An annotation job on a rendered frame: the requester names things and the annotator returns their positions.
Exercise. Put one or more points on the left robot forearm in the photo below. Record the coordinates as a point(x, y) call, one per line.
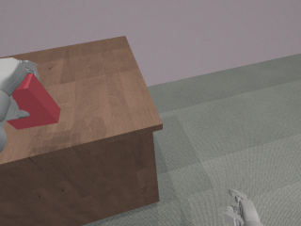
point(4, 106)

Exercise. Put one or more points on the sponge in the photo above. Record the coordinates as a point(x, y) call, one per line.
point(32, 97)

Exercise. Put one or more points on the right robot hand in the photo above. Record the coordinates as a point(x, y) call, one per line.
point(237, 216)

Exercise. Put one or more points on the left robot hand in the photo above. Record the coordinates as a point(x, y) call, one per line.
point(12, 74)

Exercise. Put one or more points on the table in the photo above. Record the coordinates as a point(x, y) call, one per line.
point(98, 161)

